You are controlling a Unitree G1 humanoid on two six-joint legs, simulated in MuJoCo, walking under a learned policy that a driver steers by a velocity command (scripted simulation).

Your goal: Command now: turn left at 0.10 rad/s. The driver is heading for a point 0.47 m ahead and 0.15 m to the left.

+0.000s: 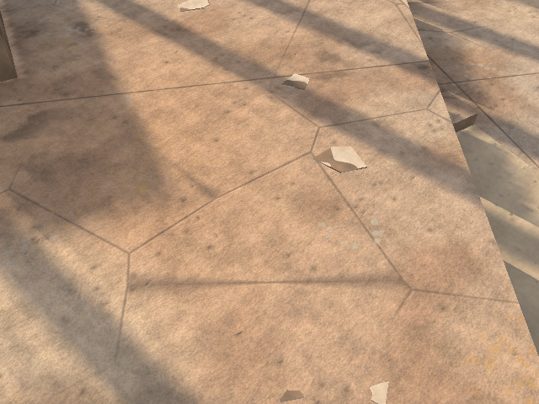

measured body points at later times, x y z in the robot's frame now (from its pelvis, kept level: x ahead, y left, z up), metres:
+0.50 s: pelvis +0.00 +0.04 +0.01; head +0.04 +0.08 +0.46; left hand +0.09 +0.35 -0.11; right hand +0.19 -0.20 -0.08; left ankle +0.01 +0.13 -0.73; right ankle +0.02 -0.12 -0.66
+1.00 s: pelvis +0.02 +0.00 +0.01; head +0.05 +0.00 +0.46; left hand +0.00 +0.30 -0.09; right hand +0.28 -0.19 -0.10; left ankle -0.07 +0.13 -0.67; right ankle +0.07 -0.10 -0.73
